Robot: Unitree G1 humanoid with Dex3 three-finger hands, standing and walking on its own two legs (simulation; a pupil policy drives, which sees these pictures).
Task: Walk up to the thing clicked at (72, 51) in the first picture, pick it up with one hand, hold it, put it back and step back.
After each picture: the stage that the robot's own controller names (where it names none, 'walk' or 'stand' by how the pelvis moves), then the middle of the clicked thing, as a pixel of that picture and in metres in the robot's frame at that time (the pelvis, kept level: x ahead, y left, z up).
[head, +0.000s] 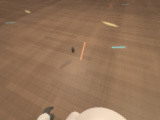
stand; (72, 49) +1.43 +0.48 -0.72
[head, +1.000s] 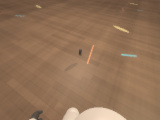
walk; (80, 51) +1.35 +0.24 -0.70
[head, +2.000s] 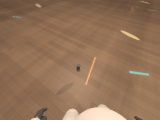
walk; (78, 67) +0.87 +0.21 -0.71
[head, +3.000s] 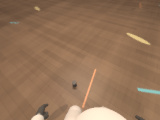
walk; (74, 83) +0.51 +0.26 -0.69
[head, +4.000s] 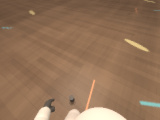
stand; (71, 98) +0.32 +0.24 -0.70
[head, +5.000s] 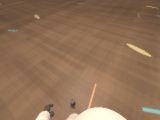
stand; (72, 102) +0.31 +0.23 -0.72
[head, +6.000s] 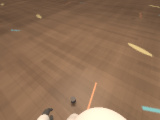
stand; (73, 100) +0.34 +0.24 -0.73
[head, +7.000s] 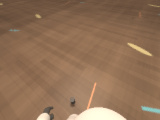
stand; (72, 100) +0.33 +0.24 -0.73
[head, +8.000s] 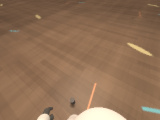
stand; (72, 101) +0.33 +0.25 -0.73
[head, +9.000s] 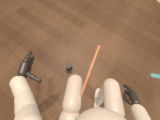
go down; (69, 66) +0.41 +0.22 -0.41
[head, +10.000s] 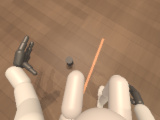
go down; (69, 61) +0.43 +0.22 -0.32
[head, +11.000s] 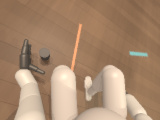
close in; (44, 54) +0.42 +0.26 -0.23
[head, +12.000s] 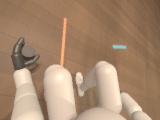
close; (28, 53) +0.42 +0.28 -0.23
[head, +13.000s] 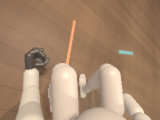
lift; (41, 58) +0.37 +0.25 -0.23
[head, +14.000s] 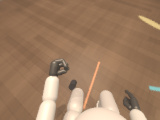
lift; (73, 84) +0.31 +0.18 -0.35
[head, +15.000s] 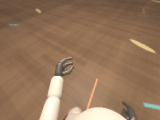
close; out of the picture +0.08 +0.27 -0.70
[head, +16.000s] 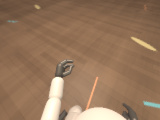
stand; (62, 115) +0.10 +0.31 -0.70
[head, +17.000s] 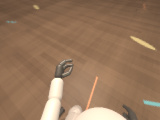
hold; (60, 112) +0.13 +0.35 -0.70
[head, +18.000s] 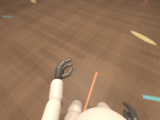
stand; (57, 104) +0.18 +0.40 -0.68
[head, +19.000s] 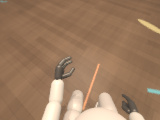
stand; (54, 93) +0.22 +0.43 -0.59
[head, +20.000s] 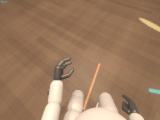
stand; (52, 91) +0.24 +0.46 -0.59
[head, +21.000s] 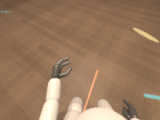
stand; (50, 94) +0.25 +0.50 -0.65
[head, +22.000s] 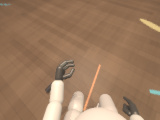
stand; (50, 87) +0.28 +0.54 -0.61
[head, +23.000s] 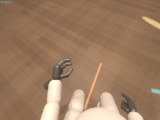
close; (48, 83) +0.31 +0.56 -0.59
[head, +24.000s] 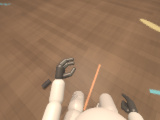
close; (46, 83) +0.33 +0.60 -0.60
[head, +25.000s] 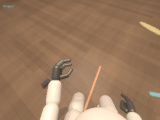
close; (46, 82) +0.35 +0.62 -0.61
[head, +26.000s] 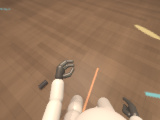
stand; (43, 84) +0.35 +0.65 -0.64
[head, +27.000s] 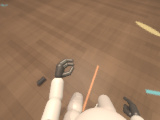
close; (41, 80) +0.37 +0.67 -0.62
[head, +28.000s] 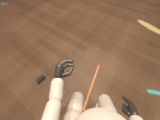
close; (41, 78) +0.39 +0.69 -0.61
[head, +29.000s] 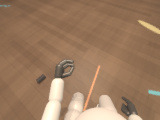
close; (41, 78) +0.40 +0.71 -0.61
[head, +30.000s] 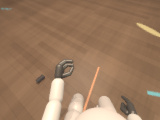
close; (40, 78) +0.42 +0.73 -0.62
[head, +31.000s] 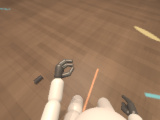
close; (38, 79) +0.42 +0.73 -0.63
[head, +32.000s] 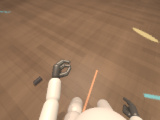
close; (37, 80) +0.42 +0.75 -0.65
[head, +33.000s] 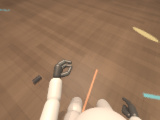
close; (37, 79) +0.43 +0.76 -0.65
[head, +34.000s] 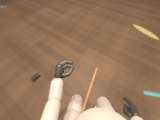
close; (35, 76) +0.44 +0.77 -0.63
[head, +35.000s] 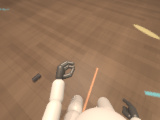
close; (36, 77) +0.44 +0.78 -0.63
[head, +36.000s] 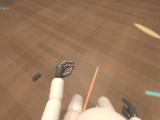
close; (36, 76) +0.45 +0.78 -0.63
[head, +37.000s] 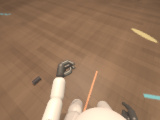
crouch; (36, 80) +0.44 +0.79 -0.66
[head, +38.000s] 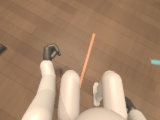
lower; out of the picture +0.50 +0.81 -0.32
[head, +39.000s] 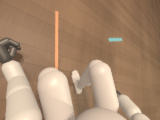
lower; out of the picture +0.35 +0.86 -0.26
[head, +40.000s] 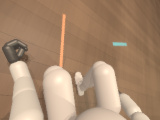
lower; out of the picture +0.36 +0.86 -0.26
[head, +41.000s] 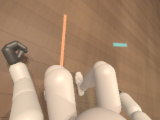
lower; out of the picture +0.36 +0.86 -0.25
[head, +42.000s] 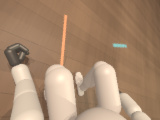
lower; out of the picture +0.36 +0.86 -0.25
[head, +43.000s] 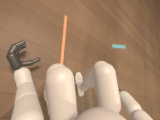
withdraw; out of the picture +0.37 +0.86 -0.25
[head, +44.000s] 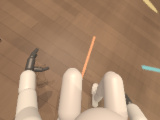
walk; out of the picture +0.44 +0.82 -0.30
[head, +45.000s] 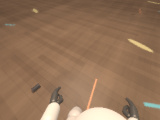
stand; (36, 87) +0.44 +0.78 -0.67
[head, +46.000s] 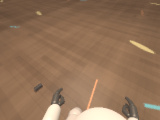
stand; (38, 87) +0.46 +0.79 -0.69
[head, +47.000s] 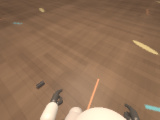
stand; (40, 84) +0.45 +0.79 -0.70
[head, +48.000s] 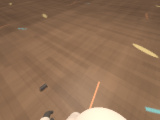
walk; (43, 86) +0.46 +0.78 -0.75
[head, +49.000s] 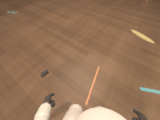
walk; (44, 72) +0.55 +0.76 -0.73
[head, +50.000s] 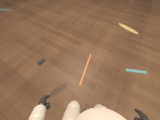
walk; (41, 61) +0.77 +0.88 -0.73
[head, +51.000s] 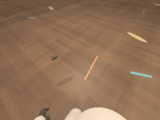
stand; (54, 57) +1.07 +0.85 -0.74
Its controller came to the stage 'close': yes
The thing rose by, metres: 0.39
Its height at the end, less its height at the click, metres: -0.02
